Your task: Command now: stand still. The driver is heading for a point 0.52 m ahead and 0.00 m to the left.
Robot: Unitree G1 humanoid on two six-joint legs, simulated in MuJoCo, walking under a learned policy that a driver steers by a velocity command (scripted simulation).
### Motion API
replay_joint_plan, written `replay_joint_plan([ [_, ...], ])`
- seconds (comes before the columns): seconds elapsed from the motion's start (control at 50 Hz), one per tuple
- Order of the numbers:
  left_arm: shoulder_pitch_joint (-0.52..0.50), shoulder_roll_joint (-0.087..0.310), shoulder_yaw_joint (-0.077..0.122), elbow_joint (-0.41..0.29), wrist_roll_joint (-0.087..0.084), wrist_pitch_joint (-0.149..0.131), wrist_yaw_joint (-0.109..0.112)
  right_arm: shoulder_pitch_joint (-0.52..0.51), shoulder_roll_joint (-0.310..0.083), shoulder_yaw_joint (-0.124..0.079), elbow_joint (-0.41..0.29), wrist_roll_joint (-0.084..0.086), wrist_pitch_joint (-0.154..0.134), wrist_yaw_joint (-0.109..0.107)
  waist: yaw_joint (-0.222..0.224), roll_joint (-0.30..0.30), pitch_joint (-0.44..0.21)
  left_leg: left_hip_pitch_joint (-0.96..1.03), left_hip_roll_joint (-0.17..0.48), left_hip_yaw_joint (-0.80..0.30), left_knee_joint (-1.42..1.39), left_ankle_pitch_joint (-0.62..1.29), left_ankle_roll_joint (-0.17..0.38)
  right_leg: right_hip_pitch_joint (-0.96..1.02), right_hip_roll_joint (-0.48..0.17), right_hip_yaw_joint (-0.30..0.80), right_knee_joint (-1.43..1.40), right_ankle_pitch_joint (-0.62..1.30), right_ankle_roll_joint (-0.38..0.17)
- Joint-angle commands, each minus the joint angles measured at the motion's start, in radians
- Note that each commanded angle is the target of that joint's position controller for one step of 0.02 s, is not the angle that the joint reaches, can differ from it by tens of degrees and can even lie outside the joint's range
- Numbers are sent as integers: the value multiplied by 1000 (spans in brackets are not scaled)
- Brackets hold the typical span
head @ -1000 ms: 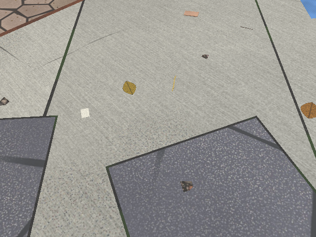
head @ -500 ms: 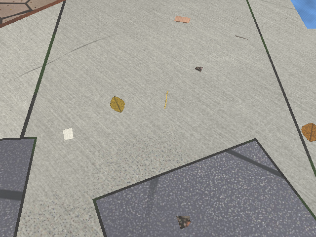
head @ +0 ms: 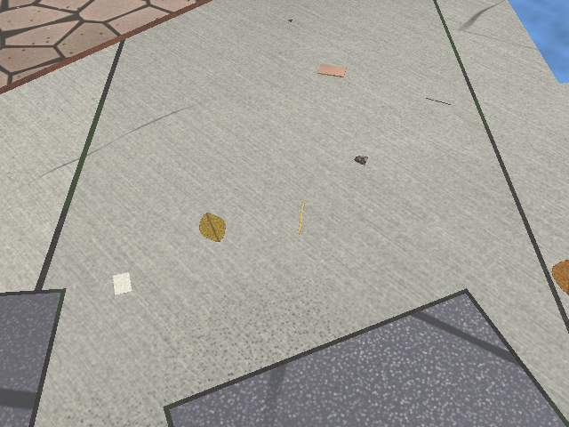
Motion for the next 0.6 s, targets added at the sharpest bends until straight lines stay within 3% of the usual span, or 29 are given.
replay_joint_plan([
  [0.02, 36, 118, 20, -14, 0, -3, 3, -1, -100, -18, -22, 1, -4, -7, 1, -2, -58, 103, 35, -32, -36, 257, 32, -43, -31, 22, -79, 286, -25],
  [0.6, 107, 78, 4, 39, 3, -1, 14, 37, -73, -15, 67, 2, 1, -18, -6, 0, 3, 73, 31, -35, -69, 106, 25, -85, -10, -2, -118, 108, -17],
])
